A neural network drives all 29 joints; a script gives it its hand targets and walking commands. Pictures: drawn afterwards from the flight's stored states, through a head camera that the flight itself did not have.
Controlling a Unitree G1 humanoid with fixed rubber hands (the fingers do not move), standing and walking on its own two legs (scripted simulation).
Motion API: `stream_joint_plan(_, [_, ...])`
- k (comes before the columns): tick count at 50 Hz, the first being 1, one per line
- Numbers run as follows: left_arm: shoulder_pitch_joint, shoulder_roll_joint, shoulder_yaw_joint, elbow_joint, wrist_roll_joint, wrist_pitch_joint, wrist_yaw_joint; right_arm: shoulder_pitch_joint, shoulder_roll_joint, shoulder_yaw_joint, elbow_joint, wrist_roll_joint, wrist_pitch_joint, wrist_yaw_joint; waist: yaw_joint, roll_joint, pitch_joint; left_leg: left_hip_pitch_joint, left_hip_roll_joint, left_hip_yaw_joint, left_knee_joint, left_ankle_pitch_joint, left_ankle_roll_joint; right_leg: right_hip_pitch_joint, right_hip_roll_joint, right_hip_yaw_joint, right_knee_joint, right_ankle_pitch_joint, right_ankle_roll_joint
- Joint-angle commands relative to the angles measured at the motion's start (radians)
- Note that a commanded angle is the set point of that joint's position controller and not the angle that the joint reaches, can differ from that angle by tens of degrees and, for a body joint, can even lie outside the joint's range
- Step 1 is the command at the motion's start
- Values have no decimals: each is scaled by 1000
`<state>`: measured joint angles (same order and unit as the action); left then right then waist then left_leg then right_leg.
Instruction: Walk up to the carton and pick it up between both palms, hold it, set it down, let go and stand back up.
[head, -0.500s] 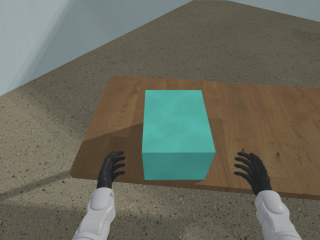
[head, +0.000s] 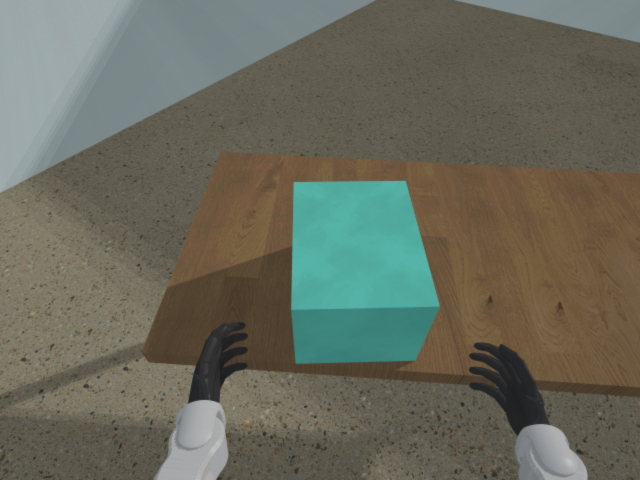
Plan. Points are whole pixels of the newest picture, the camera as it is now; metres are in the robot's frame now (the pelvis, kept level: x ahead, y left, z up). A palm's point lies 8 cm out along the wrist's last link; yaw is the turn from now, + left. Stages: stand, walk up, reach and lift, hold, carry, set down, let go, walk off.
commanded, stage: set down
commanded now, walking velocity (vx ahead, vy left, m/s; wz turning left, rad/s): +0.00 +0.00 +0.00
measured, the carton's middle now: (352, 268) +0.45 -0.01 -0.05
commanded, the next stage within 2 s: let go in 1.70 s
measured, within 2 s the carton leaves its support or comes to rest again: neither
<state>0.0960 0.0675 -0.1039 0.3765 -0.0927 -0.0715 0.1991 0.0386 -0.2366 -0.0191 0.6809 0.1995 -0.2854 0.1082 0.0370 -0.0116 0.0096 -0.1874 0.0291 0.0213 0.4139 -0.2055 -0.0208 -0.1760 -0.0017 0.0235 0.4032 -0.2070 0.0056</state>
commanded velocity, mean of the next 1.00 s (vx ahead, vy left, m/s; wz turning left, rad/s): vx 0.00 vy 0.00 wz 0.00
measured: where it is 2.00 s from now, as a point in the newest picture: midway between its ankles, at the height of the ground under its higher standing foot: outside the picture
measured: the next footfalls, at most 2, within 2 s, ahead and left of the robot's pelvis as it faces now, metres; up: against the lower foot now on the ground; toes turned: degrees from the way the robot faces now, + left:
none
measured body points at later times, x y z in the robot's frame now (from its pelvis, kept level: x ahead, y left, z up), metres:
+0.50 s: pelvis +0.01 -0.01 +0.00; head +0.02 -0.01 +0.45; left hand +0.18 +0.20 -0.06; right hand +0.18 -0.23 -0.08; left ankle +0.01 +0.13 -0.74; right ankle +0.01 -0.13 -0.74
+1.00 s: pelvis +0.01 +0.00 +0.00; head +0.02 +0.01 +0.45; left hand +0.16 +0.22 -0.09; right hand +0.17 -0.21 -0.10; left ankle +0.01 +0.13 -0.74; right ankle +0.01 -0.13 -0.74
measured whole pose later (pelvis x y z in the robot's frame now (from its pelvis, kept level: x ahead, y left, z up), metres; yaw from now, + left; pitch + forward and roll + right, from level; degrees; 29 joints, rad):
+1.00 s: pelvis +0.01 +0.00 +0.00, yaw +0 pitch -5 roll +0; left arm 0.23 0.20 -0.04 0.46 -0.03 0.13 0.04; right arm 0.19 -0.15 -0.03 0.74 -0.01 -0.21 0.03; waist 0.04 -0.01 0.11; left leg -0.10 0.04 0.01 0.41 -0.23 -0.03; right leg -0.08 0.01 0.01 0.38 -0.22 0.00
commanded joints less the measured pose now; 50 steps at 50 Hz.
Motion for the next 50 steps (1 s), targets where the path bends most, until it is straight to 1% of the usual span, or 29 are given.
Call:
stream_joint_plan(1, [-68, 32, 21, -154, 31, -38, -24, -123, -166, -40, -178, 7, -69, -13, -4, -11, -181, 186, -38, -10, -30, 263, -39, -13, 39, -29, -82, 162, -53])
stream_joint_plan(2, [-13, 7, 31, -63, 54, -26, -42, -44, -137, -20, -84, -39, -57, -27, -27, -43, -124, 202, -41, 0, -43, 227, -37, -2, 28, -13, -109, 142, -49])
stream_joint_plan(5, [-45, 39, 39, -232, 30, -51, -26, -87, -163, -32, -222, 6, -78, -21, 16, -20, -170, 202, -33, -2, -37, 284, -39, -11, 47, -34, -72, 167, -51])
stream_joint_plan(6, [39, 27, 53, -82, 66, -20, -56, 3, -129, -5, -114, -37, -57, -29, -25, -66, -49, 206, -34, -3, -48, 270, -43, -18, 44, -41, -101, 151, -45])
stream_joint_plan(7, [-46, 62, 57, -245, 39, -47, -46, -62, -138, -13, -242, -20, -72, -38, 0, -22, -107, 190, -38, 3, -43, 286, -42, 2, 47, -38, -85, 148, -44])
stream_joint_plan(8, [13, 61, 64, -189, 51, -37, -64, 31, -103, -26, -201, -49, -64, -55, -33, -38, -77, 203, -48, 10, -48, 286, -47, 4, 41, -36, -102, 169, -41])
stream_joint_plan(9, [57, 82, 87, -132, 69, -24, -86, 53, -49, 5, -178, -70, -57, -69, -3, -48, -50, 189, -64, 30, -54, 285, -31, 57, 15, -4, -115, 247, -28])
stream_joint_plan(10, [21, 96, 82, -174, 47, -31, -89, 41, -89, 0, -203, -58, -66, -69, -23, -41, -75, 206, -66, 16, -54, 276, -33, 58, 26, -21, -95, 235, -24])
stream_joint_plan(11, [6, 94, 75, -358, 31, -84, -60, 22, -123, -27, -329, -34, -102, -59, 1, -6, -145, 208, -56, 11, -51, 331, -43, 43, 43, -41, -71, 239, -24])
stream_joint_plan(13, [33, 92, 63, -235, 37, -64, -72, 50, -90, -27, -243, -75, -92, -70, -18, -2, -96, 232, -53, 8, -38, 300, -44, 11, 27, -34, -82, 212, -29])
stream_joint_plan(14, [22, 79, 67, -306, 44, -84, -56, 66, -102, -44, -274, -67, -104, -54, -21, 29, -128, 227, -48, 6, -42, 323, -58, 15, 31, -42, -99, 193, -38])
stream_joint_plan(15, [69, 112, 64, -135, 64, -33, -86, 76, -84, -22, -140, -102, -64, -63, -32, 15, -32, 214, -54, 13, -38, 227, -53, 2, 17, -18, -126, 133, -40])
stream_joint_plan(16, [30, 123, 68, -228, 45, -51, -79, 67, -116, -44, -213, -92, -70, -60, -27, 34, -69, 213, -47, 16, -54, 225, -51, -16, 23, -29, -111, 106, -43])
stream_joint_plan(18, [25, 177, 82, -122, 46, -14, -107, 61, -59, -23, -191, -132, -48, -84, -36, -41, -19, 194, -63, 34, -56, 138, -32, -24, 9, -24, -129, 60, -21])
stream_joint_plan(19, [37, 152, 69, -273, 38, -36, -81, 77, -75, -39, -283, -100, -74, -73, -12, 15, -103, 194, -49, 21, -59, 212, -36, 7, 27, -44, -108, 120, -33])
stream_joint_plan(24, [59, 233, 124, -71, 32, 23, -137, 59, -14, 5, -239, -152, -47, -107, 19, -79, -49, 138, -71, 43, -52, 143, -8, 31, -2, -13, -103, 190, 7])
stream_joint_plan(26, [55, 218, 120, -176, 34, 18, -124, 81, -64, -21, -291, -134, -53, -104, 28, -35, -62, 160, -48, 18, -64, 168, -12, 25, 20, -36, -92, 113, -11])
stream_joint_plan(27, [53, 215, 103, -77, 31, 48, -137, 83, -46, -9, -184, -150, -25, -104, 18, -33, -29, 157, -47, 29, -57, 138, -14, 13, 14, -25, -107, 77, -17])
stream_joint_plan(30, [27, 217, 104, -136, 33, 73, -138, 74, -66, -35, -150, -164, -10, -99, -13, 26, -40, 182, -47, 38, -65, 184, -34, 24, 24, -37, -107, 99, -26])
stream_joint_plan(31, [33, 200, 99, -180, 28, 70, -130, 83, -70, -40, -194, -148, -20, -91, 9, 23, -102, 158, -38, 28, -57, 210, -28, 38, 32, -44, -103, 121, -33])
stream_joint_plan(33, [33, 212, 93, -75, 45, 109, -156, 84, -44, -34, -112, -180, 13, -107, -14, 43, -56, 179, -52, 45, -58, 144, -28, 20, 12, -30, -117, 82, -24])
stream_joint_plan(35, [25, 219, 90, -213, 26, 89, -126, 80, -76, -54, -194, -144, -6, -82, 15, 44, -109, 166, -41, 40, -54, 200, -36, 26, 36, -53, -92, 100, -37])
stream_joint_plan(38, [54, 223, 97, -135, 43, 111, -132, 75, -48, -26, -143, -152, 0, -80, 14, 21, -96, 153, -43, 36, -33, 211, -31, 51, 27, -38, -104, 135, -38])
stream_joint_plan(39, [50, 219, 98, -88, 56, 118, -140, 96, -35, -35, -94, -161, 10, -83, -22, 29, -62, 162, -44, 31, -35, 195, -33, 50, 19, -37, -100, 131, -29])
stream_joint_plan(43, [28, 252, 118, -38, 58, 148, -165, 68, -28, -24, -90, -186, 22, -98, -8, -26, 2, 116, -50, 43, -47, 167, -28, 47, 28, -44, -98, 128, -18])
stream_joint_plan(46, [25, 251, 125, 15, 75, 166, -173, 66, -29, -37, -14, -222, 32, -100, 2, -6, 7, 149, -50, 52, -48, 184, -39, 40, 30, -53, -101, 122, -20])
stream_joint_plan(47, [-2, 244, 111, -63, 77, 159, -164, 72, -38, -52, -49, -220, 33, -89, -11, 28, -39, 168, -36, 60, -47, 210, -43, 49, 28, -34, -113, 107, -33])
stream_joint_plan(48, [5, 240, 122, -215, 62, 121, -133, 62, -65, -75, -172, -193, -2, -73, 20, 44, -115, 148, -35, 46, -38, 268, -48, 79, 41, -57, -85, 151, -31])
stream_joint_plan(50, [-19, 255, 102, -126, 53, 137, -145, 53, -51, -70, -88, -201, 5, -86, 4, 47, -101, 159, -28, 48, -28, 241, -50, 55, 41, -47, -77, 136, -33])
